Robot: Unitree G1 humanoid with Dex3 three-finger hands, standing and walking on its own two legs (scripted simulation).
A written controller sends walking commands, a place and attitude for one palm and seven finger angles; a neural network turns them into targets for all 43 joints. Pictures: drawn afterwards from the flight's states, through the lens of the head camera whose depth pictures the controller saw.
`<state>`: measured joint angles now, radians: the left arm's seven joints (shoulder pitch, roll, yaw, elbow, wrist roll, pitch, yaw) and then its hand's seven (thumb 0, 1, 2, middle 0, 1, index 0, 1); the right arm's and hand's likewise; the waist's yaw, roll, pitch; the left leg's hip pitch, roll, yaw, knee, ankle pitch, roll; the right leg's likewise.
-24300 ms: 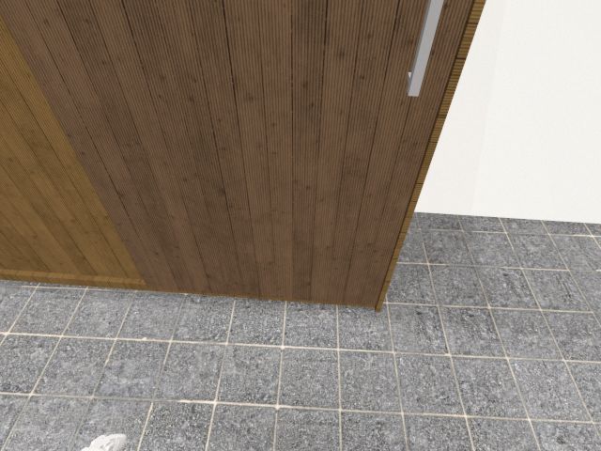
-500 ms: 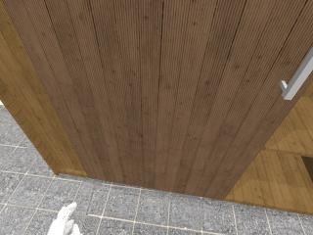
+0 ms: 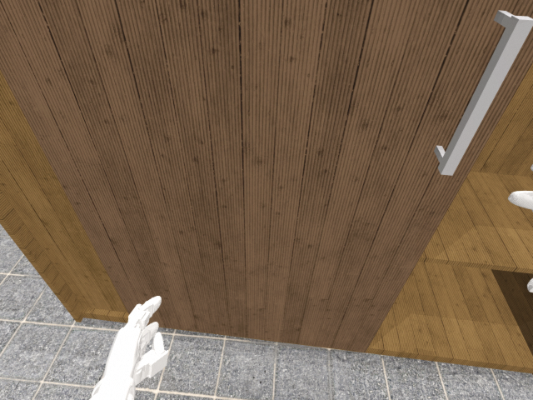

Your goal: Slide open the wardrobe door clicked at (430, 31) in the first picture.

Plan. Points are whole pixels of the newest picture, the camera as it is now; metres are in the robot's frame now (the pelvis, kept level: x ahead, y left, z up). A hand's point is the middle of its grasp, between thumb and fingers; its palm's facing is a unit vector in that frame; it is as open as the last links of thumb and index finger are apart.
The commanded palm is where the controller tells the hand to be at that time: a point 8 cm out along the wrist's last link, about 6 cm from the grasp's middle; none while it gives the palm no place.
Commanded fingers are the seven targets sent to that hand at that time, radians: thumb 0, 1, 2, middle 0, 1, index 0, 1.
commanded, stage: draw the hand back to the body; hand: right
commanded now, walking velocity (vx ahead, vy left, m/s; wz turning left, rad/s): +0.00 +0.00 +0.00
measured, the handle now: (472, 101) +0.47 -0.30 +0.27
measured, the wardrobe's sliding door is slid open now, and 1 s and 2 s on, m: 0.62 0.62 0.62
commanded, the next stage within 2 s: step back with the hand held close in 1.30 s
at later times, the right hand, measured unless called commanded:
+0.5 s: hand out of the picture +0.20 -0.30 +0.19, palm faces +0.55 +0.79 -0.28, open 13.0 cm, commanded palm +0.15 -0.33 +0.20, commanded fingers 0.00 -0.17 -0.55 0.22 0.73 0.22 0.73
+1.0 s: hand (490, 304) +0.19 -0.23 +0.17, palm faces +0.42 +0.83 -0.37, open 8.1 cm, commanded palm +0.15 -0.28 +0.18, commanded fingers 0.00 -0.90 -0.90 0.20 0.30 0.20 0.30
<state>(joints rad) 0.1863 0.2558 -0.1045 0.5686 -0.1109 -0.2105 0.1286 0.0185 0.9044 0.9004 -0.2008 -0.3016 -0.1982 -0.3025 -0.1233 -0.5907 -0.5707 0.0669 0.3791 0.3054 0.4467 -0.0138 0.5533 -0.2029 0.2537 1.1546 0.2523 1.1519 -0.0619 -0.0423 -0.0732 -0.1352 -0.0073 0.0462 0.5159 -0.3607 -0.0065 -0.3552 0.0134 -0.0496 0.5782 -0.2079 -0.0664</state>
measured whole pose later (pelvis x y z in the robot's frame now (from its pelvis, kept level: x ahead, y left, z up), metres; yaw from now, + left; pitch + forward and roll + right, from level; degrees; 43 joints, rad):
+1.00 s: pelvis +0.00 +0.02 +0.01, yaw +1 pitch -5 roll +1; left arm 0.21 0.24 -0.03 0.63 -0.02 -0.14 0.08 0.02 0.90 0.90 -0.20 -0.30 -0.20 -0.30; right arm 0.48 -0.36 -0.31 -0.42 0.08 -0.08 -0.10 0.01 -0.71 -0.82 0.22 0.41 0.22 0.41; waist -0.07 -0.06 -0.02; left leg -0.02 -0.03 0.03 0.43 -0.33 0.02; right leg -0.23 0.00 -0.05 0.49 -0.18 -0.04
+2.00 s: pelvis -0.05 -0.02 +0.00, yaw -1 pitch +1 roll +2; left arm 0.24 0.22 -0.03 0.54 -0.02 -0.05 0.08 0.02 0.90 0.90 -0.20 -0.30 -0.20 -0.30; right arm 0.52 -0.46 -0.46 -0.49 0.04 -0.18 -0.11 0.01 -0.89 -0.90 0.21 0.31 0.21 0.30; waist -0.01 -0.01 -0.01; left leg -0.18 -0.06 -0.02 0.51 -0.33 -0.01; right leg -0.44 0.04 -0.03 0.47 -0.11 -0.09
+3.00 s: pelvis -0.30 -0.21 +0.00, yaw +5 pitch -3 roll +2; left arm 0.29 0.20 -0.01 0.71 0.01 -0.06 0.04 0.02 0.90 0.90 -0.20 -0.30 -0.20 -0.30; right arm 0.35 -0.42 -0.45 -0.44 0.04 -0.18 -0.16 0.01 -0.88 -0.90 0.21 0.31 0.21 0.30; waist -0.04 0.07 -0.06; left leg -0.17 -0.02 0.08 0.53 -0.32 0.06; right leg -0.49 -0.08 0.02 1.11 -0.46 0.00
